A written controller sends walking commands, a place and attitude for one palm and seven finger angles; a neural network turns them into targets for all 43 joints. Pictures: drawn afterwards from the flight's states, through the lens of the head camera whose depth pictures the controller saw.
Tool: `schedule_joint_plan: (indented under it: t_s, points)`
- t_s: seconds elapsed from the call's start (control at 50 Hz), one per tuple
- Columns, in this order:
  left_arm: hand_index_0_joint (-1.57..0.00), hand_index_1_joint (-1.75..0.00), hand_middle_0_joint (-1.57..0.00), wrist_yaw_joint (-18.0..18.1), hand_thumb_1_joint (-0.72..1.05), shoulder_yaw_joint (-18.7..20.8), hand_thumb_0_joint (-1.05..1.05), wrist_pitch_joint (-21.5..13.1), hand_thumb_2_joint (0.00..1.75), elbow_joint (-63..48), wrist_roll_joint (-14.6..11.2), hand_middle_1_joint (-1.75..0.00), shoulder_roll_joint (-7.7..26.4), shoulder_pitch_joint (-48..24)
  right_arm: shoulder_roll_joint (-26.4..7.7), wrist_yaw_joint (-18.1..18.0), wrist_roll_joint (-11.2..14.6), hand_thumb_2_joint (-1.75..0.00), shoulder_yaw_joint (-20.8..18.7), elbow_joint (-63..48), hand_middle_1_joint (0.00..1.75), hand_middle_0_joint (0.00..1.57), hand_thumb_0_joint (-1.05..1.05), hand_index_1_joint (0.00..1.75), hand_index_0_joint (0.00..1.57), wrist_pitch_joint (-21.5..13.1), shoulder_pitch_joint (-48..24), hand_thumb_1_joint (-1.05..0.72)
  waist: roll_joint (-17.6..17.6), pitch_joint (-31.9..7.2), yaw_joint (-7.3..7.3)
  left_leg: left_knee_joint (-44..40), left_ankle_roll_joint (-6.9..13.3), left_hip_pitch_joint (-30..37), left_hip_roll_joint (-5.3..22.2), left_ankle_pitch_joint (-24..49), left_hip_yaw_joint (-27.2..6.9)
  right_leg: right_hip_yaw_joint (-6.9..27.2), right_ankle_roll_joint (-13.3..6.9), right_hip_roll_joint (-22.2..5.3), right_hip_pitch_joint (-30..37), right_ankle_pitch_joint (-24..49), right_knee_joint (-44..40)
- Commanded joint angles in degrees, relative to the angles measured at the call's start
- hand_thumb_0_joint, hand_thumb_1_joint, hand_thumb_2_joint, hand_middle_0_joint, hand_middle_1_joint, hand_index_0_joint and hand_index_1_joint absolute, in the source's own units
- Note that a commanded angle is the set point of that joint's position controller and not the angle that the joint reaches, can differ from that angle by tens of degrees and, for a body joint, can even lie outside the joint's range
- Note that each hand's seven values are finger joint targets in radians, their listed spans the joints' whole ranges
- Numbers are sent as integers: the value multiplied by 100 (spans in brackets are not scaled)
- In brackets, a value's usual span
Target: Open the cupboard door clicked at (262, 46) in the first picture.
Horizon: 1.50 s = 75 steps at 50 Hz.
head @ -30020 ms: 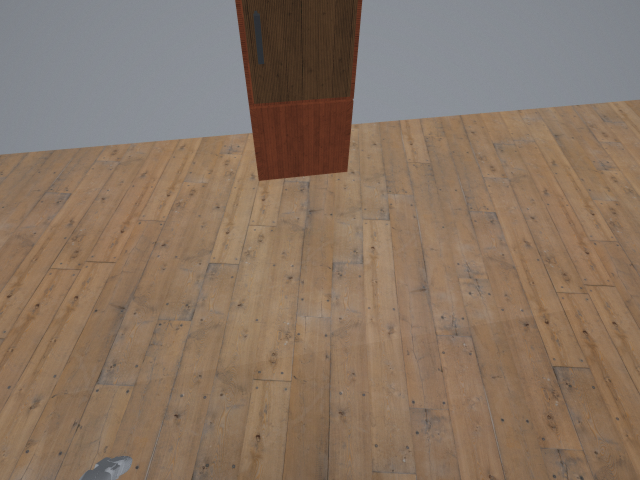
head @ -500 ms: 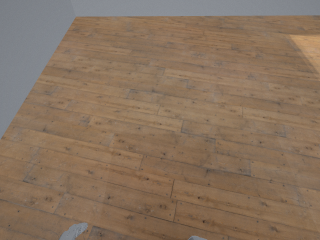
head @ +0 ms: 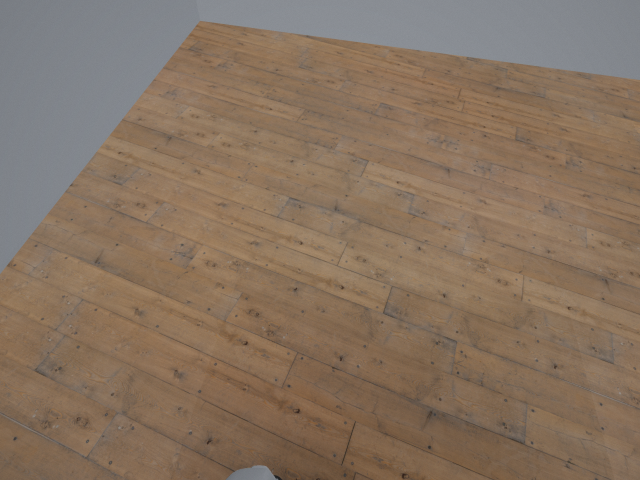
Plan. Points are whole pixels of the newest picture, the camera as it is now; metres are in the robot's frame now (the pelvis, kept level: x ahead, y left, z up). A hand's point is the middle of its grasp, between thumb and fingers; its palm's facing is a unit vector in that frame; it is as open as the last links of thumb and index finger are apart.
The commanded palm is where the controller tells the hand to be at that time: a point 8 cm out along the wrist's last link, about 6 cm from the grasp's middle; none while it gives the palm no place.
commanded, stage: turn to face it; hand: left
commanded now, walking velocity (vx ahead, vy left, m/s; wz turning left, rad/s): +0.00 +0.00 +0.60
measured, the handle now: out of the picture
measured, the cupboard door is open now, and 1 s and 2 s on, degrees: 43 43 43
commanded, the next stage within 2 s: none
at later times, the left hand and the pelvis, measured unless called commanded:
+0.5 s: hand out of the picture +0.07 +0.15 -0.16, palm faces +0.31 -0.92 -0.24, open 7.3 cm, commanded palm none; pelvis +0.06 -0.05 +0.01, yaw +18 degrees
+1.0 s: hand out of the picture +0.05 +0.11 -0.14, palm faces +0.57 -0.76 -0.29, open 7.3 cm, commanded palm none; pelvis +0.11 -0.10 +0.01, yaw +37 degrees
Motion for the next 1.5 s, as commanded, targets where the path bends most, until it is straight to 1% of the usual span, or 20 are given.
schedule_joint_plan:
  t_s: [0.0, 0.16, 0.2, 0.22, 0.32, 0.44, 0.48, 0.52, 0.54, 0.76, 0.8, 0.82, 0.88, 1.04, 1.08, 1.12, 1.14, 1.4, 1.44, 1.48]
  points:
    - [-20, -30, -20, -7, 90, 152, 0, -31, 90, -546, -24, -30, 393, 146, -1272, -76, 3, -90, -262, -261, 30, 20, 0, 30, 20, 12, 428, -90, 756, -1028, -17, -1407, 700, 1085, 1452, 1863, -1790, 265, 137, -98, -398, 357, -123]
    - [-20, -30, -20, 36, 90, 222, 0, -32, 90, -792, -22, -30, 593, 373, -1414, 15, 54, -90, -434, -568, 30, 20, 0, 30, 20, 247, -143, -90, 788, -927, 207, -932, 310, -4, 846, 386, -1875, 59, 97, 164, 1390, 1402, -3236]
    - [-20, -30, -20, 113, 90, 405, 0, -77, 90, -852, 98, -30, 1469, 589, -824, 82, 114, -90, -374, -819, 30, 20, 0, 30, 20, 275, -321, -90, -1591, -644, 402, 1013, -479, -1539, -392, -1730, -410, 2311, -707, -2084, 2058, 876, -4797]
    - [-20, -30, -20, 123, 90, 374, 0, -71, 90, -966, 71, -30, 1529, 414, -1040, 122, 67, -90, -422, -877, 30, 20, 0, 30, 20, 277, -478, -90, -1437, -474, 394, 2475, -461, -1365, -153, -2372, -420, 2565, -1167, -2732, 1288, 1397, -4887]
    - [-20, -30, -20, 121, 90, 220, 0, -119, 90, -1096, 49, -30, 968, -113, -755, 240, 75, -90, -319, -752, 30, 20, 0, 30, 20, 376, -357, -90, -1136, -321, 12, 2505, -623, -1027, 169, -1606, -47, 254, -867, -1606, 1538, 4445, -3838]
    - [-20, -30, -20, 92, 90, 315, 0, -129, 90, -1011, 43, -30, 1384, 323, -798, 263, 93, -90, -210, -869, 30, 20, 0, 30, 20, 298, -516, -90, -980, -683, 137, 367, -523, -1, -105, -900, 512, -211, -612, -1661, 2067, 5728, -2920]
    - [-20, -30, -20, 59, 90, 312, 0, -118, 90, -1100, -22, -30, 1368, 116, -1101, 249, 50, -90, -297, -742, 30, 20, 0, 30, 20, 266, 111, -90, -587, -1007, -241, -625, -378, 1327, -33, 406, 370, -508, -269, -1548, 1382, 5090, -1905]
    - [-20, -30, -20, 31, 90, 135, 0, -57, 90, -1510, -78, -30, 739, -242, -2206, 163, 16, -90, -568, -639, 30, 20, 0, 30, 20, 228, 944, -90, 1982, -1425, -680, -906, 1092, 2847, 2466, 4708, -2925, -465, 357, -357, -1168, -991, 476]
    - [-20, -30, -20, 82, 90, 156, 0, 38, 90, -1590, -18, -30, 965, -477, -2196, 124, 25, -90, -548, -511, 30, 20, 0, 30, 20, 278, 1058, -90, 1158, -1429, -661, -819, 1357, 2678, 2581, 4195, -2693, 304, 235, -442, -1270, -1034, 852]
    - [-20, -30, -20, -23, 90, 231, 0, 54, 90, -1224, -19, -30, 880, 410, -1780, 69, 36, -90, -496, -1079, 30, 20, 0, 30, 20, 347, -679, -90, 819, -749, 267, -641, 293, -18, 845, 159, -1754, -102, 169, 156, 1236, 1146, -2748]
    - [-20, -30, -20, 68, 90, 404, 0, -52, 90, -1258, 117, -30, 1725, 642, -1026, 134, 122, -90, -413, -1257, 30, 20, 0, 30, 20, 361, -671, -90, -1799, -572, 442, 1640, -503, -1455, -478, -2026, -423, 2478, -581, -2106, 1850, 781, -4760]
    - [-20, -30, -20, 100, 90, 356, 0, -45, 90, -1350, 65, -30, 1779, 486, -1250, 168, 82, -90, -437, -1293, 30, 20, 0, 30, 20, 364, -789, -90, -1762, -491, 438, 3021, -445, -1220, -193, -2490, -658, 2808, -1034, -2681, 1071, 1145, -4877]
    - [-20, -30, -20, 122, 90, 224, 0, -33, 90, -1522, 51, -30, 1184, -293, -1092, 240, 54, -90, -426, -1002, 30, 20, 0, 30, 20, 451, -505, -90, -1341, -265, -75, 3717, -518, -976, 137, -1695, -502, 1194, -909, -1769, 759, 2343, -4277]
    - [-20, -30, -20, 104, 90, 330, 0, -98, 90, -1196, 53, -30, 1397, 467, -762, 284, 121, -90, -197, -1011, 30, 20, 0, 30, 20, 313, -701, -90, -1025, -861, 242, 376, -541, -24, -115, -1193, 393, -67, -704, -1713, 2263, 5313, -3047]
    - [-20, -30, -20, 72, 90, 345, 0, -85, 90, -1210, -16, -30, 1401, 285, -993, 269, 97, -90, -262, -895, 30, 20, 0, 30, 20, 284, -222, -90, -724, -953, -62, -662, -424, 1051, -84, -109, 298, -368, -377, -1643, 1619, 4774, -2384]
    - [-20, -30, -20, 19, 90, 187, 0, -20, 90, -1572, -80, -30, 758, -75, -2059, 189, 15, -90, -553, -755, 30, 20, 0, 30, 20, 238, 600, -90, 1984, -1148, -555, -1132, 800, 2711, 2257, 3538, -2774, -652, 371, -502, -1119, -714, -159]
    - [-20, -30, -20, 65, 90, 169, 0, 77, 90, -1677, -24, -30, 906, -453, -2160, 136, 22, -90, -559, -614, 30, 20, 0, 30, 20, 307, 859, -90, 1378, -1129, -623, -1029, 1254, 2513, 2519, 3785, -2792, 110, 269, -488, -1326, -1001, 468]
    - [-20, -30, -20, 5, 90, 252, 0, 29, 90, -1263, -37, -30, 887, 384, -1638, 70, 60, -90, -492, -1020, 30, 20, 0, 30, 20, 340, -588, -90, 798, -772, 272, -500, 227, 46, 714, 455, -1822, 8, 148, 79, 1501, 1360, -3284]
    - [-20, -30, -20, 98, 90, 403, 0, -57, 90, -1300, 93, -30, 1779, 552, -998, 134, 125, -90, -402, -1267, 30, 20, 0, 30, 20, 325, -651, -90, -1980, -617, 434, 2122, -515, -1307, -505, -2365, -449, 2672, -822, -2497, 1846, 1726, -4785]
    - [-20, -30, -20, 132, 90, 288, 0, -53, 90, -1438, 54, -30, 1366, -54, -1146, 193, 77, -90, -445, -1151, 30, 20, 0, 30, 20, 394, -486, -90, -1167, -383, 59, 3501, -428, -1034, -4, -2020, -761, 1692, -1115, -2261, 987, 2024, -4525]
